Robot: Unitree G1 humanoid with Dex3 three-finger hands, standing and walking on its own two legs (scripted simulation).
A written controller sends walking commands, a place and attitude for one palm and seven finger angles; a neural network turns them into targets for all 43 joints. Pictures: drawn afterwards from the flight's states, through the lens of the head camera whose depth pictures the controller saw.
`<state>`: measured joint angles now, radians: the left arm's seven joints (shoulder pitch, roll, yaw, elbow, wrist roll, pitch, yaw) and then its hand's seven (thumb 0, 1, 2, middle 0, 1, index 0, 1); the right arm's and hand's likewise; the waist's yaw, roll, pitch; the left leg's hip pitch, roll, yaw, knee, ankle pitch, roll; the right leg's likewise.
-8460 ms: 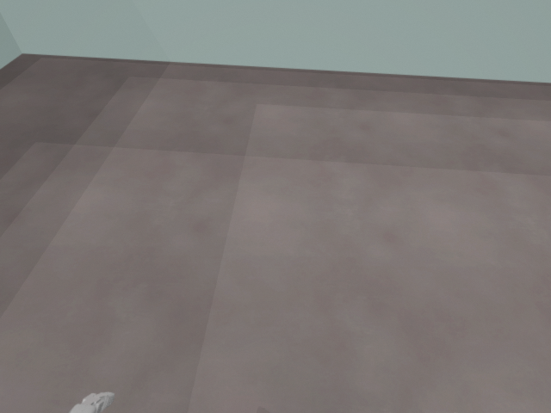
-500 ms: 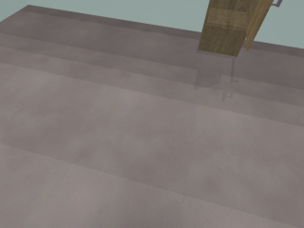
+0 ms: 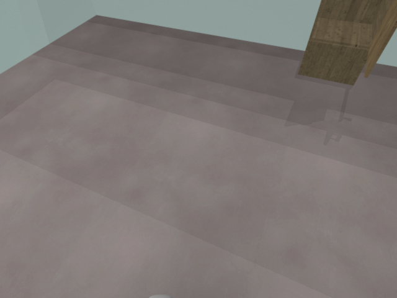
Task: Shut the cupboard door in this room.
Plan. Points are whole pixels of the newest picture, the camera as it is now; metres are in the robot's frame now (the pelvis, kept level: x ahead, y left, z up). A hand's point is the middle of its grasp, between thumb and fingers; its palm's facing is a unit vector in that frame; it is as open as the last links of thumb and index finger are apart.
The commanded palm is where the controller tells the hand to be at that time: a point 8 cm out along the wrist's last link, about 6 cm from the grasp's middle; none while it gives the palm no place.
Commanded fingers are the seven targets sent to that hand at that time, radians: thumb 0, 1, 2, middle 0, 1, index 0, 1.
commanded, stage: turn or walk to find it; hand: left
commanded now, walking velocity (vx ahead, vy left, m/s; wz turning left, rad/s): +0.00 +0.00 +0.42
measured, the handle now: out of the picture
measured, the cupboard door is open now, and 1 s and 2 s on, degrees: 87 87 87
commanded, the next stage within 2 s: none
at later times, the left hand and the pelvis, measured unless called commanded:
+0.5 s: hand out of the picture +0.00 +0.26 -0.17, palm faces +0.21 -0.95 -0.25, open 7.4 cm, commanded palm none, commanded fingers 0.00 0.90 0.90 -0.20 -0.30 -0.20 -0.30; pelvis -0.03 +0.04 +0.00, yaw +10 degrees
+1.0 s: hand out of the picture -0.07 +0.19 -0.16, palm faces +0.40 -0.88 -0.26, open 7.4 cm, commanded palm none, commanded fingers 0.00 0.90 0.90 -0.20 -0.30 -0.20 -0.30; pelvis -0.05 -0.01 +0.00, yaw +24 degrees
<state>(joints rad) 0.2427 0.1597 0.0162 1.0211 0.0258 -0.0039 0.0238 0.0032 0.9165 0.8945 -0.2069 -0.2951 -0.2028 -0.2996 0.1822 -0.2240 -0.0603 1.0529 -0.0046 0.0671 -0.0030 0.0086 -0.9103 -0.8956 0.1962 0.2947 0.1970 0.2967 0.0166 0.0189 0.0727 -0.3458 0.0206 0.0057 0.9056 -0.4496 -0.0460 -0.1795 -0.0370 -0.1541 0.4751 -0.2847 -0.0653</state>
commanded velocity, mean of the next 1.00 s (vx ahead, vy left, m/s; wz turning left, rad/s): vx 0.00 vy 0.00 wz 0.42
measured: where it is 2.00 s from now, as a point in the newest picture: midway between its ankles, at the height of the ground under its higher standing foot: outside the picture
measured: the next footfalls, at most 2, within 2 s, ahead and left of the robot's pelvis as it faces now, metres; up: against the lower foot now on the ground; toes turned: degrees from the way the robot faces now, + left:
left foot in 0.20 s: +0.00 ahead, +0.14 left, +0.00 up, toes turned +9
right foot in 0.66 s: +0.02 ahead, -0.10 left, +0.00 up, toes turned +11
